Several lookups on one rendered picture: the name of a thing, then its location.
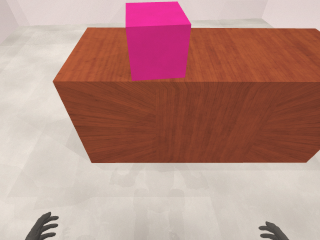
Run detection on carton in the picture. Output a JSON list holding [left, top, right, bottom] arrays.
[[125, 1, 192, 81]]

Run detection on robot left hand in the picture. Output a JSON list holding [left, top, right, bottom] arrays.
[[25, 212, 59, 240]]

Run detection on pedestal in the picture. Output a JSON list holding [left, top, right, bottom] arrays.
[[52, 27, 320, 163]]

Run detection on robot right hand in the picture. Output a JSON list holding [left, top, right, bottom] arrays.
[[258, 221, 289, 240]]

